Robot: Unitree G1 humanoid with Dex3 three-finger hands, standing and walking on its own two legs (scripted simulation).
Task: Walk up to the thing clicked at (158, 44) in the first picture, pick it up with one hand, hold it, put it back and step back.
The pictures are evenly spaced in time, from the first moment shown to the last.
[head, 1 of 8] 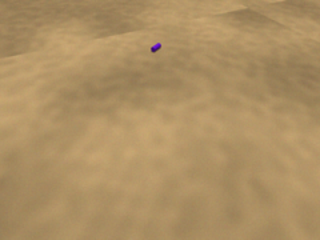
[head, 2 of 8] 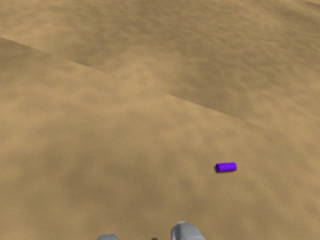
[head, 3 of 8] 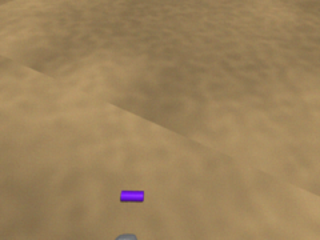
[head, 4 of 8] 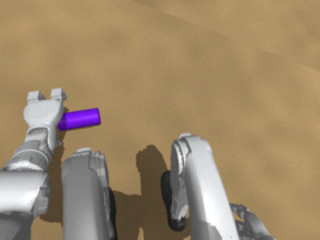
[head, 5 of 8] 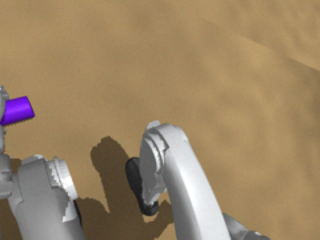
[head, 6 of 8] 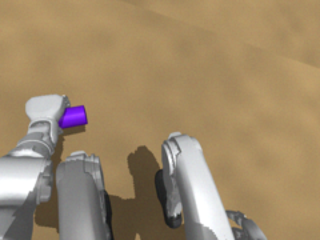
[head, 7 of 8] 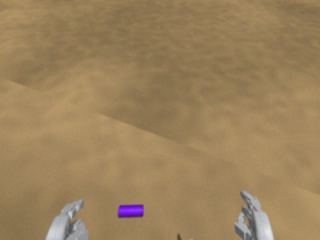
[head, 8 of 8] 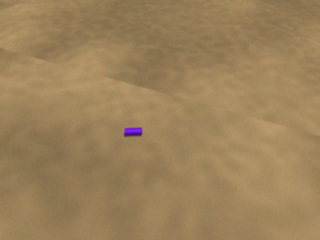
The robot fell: no
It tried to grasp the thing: yes
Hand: left
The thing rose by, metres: 0.66
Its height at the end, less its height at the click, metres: +0.00
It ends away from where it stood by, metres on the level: 0.01
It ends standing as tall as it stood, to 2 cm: yes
